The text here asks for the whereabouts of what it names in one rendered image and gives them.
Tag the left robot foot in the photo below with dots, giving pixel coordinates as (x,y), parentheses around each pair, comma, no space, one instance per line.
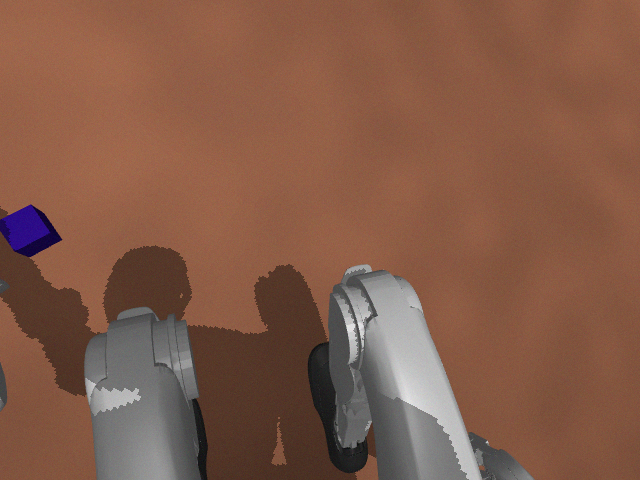
(203,446)

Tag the right robot hand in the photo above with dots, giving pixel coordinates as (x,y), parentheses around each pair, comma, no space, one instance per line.
(499,465)

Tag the right robot foot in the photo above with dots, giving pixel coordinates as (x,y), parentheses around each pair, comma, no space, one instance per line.
(323,393)

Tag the cube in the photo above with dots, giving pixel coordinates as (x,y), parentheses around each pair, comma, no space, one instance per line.
(28,231)

